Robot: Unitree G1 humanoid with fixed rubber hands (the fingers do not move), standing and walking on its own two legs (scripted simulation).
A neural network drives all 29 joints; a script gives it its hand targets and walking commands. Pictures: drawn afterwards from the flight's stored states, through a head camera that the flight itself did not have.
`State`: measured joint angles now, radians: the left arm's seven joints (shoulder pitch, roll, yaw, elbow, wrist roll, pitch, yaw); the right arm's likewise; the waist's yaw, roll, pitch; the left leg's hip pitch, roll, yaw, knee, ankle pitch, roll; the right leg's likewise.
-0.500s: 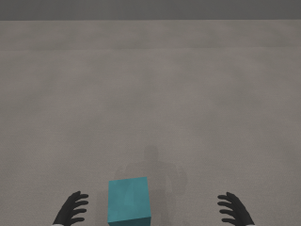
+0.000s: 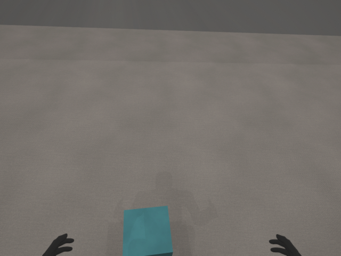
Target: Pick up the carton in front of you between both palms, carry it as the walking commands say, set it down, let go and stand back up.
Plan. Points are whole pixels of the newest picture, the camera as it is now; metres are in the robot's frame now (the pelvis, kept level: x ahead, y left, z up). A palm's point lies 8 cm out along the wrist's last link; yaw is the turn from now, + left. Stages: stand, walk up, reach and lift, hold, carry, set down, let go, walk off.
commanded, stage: stand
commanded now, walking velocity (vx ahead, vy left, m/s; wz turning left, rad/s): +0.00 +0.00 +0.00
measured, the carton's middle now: (147, 238) +0.36 +0.09 -0.65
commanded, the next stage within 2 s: none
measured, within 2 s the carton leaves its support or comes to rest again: neither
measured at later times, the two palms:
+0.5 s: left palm out of the picture +0.12 +0.30 -0.10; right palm out of the picture +0.11 -0.28 -0.08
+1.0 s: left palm out of the picture +0.08 +0.31 -0.10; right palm out of the picture +0.08 -0.30 -0.09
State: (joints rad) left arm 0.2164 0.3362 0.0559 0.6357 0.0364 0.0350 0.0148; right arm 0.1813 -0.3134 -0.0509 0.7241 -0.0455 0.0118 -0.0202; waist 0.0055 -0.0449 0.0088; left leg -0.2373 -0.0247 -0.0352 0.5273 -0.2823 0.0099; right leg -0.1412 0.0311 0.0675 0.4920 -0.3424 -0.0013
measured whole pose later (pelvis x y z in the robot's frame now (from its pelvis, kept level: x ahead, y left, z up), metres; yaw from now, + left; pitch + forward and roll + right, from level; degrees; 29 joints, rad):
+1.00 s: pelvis -0.01 +0.01 +0.01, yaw -1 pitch -2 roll +0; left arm 0.18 0.38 0.01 0.93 0.02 -0.01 0.02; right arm 0.11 -0.37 -0.02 1.01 -0.02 -0.01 -0.01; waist -0.01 -0.03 0.02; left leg -0.16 -0.03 -0.02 0.39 -0.19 0.02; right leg -0.07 0.01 0.09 0.36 -0.26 0.01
